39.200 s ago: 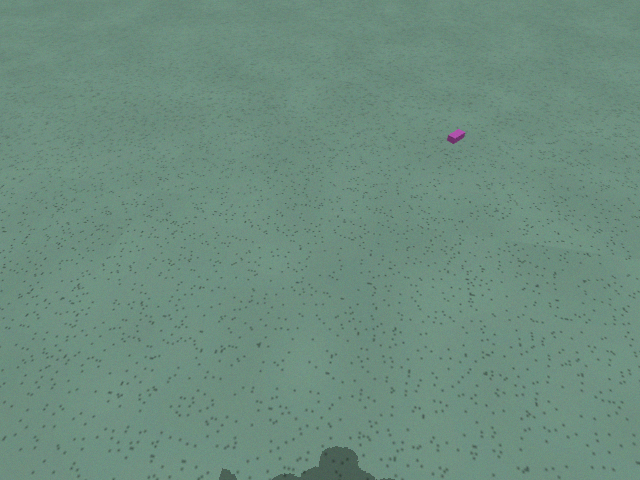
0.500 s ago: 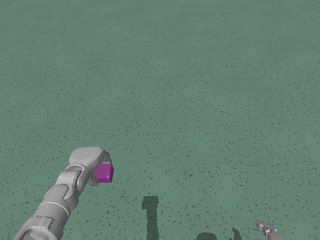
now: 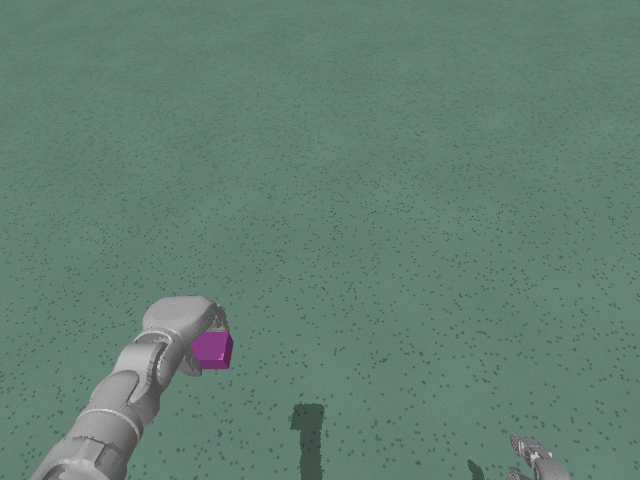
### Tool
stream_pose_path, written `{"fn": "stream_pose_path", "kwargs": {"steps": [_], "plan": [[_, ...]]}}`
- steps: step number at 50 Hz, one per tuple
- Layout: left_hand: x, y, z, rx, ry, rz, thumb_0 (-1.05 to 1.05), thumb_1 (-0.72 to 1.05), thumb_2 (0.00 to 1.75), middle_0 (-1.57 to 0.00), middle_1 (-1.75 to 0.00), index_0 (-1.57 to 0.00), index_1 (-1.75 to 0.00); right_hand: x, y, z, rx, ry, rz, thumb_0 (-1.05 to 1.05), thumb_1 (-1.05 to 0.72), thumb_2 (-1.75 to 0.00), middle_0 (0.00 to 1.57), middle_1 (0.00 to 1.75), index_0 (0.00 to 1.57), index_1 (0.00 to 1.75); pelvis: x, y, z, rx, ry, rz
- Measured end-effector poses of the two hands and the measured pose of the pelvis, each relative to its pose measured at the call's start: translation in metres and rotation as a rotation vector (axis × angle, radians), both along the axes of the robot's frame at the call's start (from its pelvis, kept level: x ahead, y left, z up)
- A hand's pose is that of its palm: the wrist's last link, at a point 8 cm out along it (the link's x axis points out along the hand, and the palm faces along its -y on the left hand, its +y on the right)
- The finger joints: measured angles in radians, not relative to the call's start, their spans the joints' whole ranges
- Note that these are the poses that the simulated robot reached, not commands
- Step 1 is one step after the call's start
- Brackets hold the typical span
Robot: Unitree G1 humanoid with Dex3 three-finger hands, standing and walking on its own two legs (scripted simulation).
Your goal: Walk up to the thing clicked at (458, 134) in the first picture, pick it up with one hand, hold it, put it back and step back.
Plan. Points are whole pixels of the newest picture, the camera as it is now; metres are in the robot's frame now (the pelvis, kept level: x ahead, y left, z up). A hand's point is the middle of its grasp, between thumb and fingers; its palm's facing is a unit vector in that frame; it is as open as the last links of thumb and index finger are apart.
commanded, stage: hold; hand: left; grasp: from above
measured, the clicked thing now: (199, 350) +0.31 +0.22 -0.07
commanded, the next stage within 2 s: crouch in 0.92 s
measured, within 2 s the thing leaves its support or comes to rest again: neither
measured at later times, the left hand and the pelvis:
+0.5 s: hand (185, 353) +0.29 +0.22 -0.02, palm faces -0.45 -0.04 -0.89, open 7.2 cm; pelvis +0.00 +0.00 +0.01, yaw +0 degrees
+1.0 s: hand (185, 343) +0.30 +0.22 -0.02, palm faces -0.44 -0.04 -0.90, open 7.3 cm; pelvis +0.01 +0.00 +0.01, yaw +0 degrees
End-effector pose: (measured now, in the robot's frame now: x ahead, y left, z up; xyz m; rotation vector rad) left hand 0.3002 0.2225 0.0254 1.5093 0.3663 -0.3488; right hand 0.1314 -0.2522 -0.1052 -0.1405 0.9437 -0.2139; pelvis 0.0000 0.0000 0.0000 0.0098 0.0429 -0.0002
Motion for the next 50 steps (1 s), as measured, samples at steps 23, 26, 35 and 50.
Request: {"fn": "stream_pose_path", "kwargs": {"steps": [23, 26, 35, 50], "plan": [[-0.009, 0.000, 0.010, -0.013, 0.011, -0.005, -0.01, 0.43, 0.08, -0.98, -0.14, -1.00, -0.13, 0.011, 0.007, 0.008, 0.011, -0.036, 0.019, 0.01, -0.91, -0.90, 0.20, 0.30, 0.20, 0.30, -0.002, 0.000, 0.006, 0.002, -0.030, -0.002], [-0.009, 0.001, 0.009, -0.010, 0.013, -0.010, -0.01, 0.43, 0.08, -0.98, -0.15, -1.00, -0.13, 0.013, 0.007, 0.009, 0.010, -0.034, 0.020, 0.01, -0.91, -0.90, 0.20, 0.30, 0.20, 0.30, -0.001, 0.000, 0.006, 0.002, -0.030, -0.002], [-0.003, 0.002, 0.011, -0.007, -0.007, 0.002, -0.01, 0.42, 0.09, -0.98, -0.15, -1.00, -0.13, 0.015, 0.008, 0.008, 0.012, -0.017, 0.016, 0.01, -0.91, -0.90, 0.20, 0.30, 0.20, 0.30, 0.003, 0.001, 0.008, 0.000, -0.029, -0.001], [0.005, 0.004, 0.008, -0.007, -0.003, 0.004, -0.01, 0.41, 0.11, -0.98, -0.15, -0.99, -0.14, 0.013, 0.006, 0.007, 0.010, 0.013, -0.002, 0.01, -0.91, -0.90, 0.20, 0.30, 0.20, 0.30, 0.009, 0.002, 0.009, -0.001, -0.024, -0.002]]}}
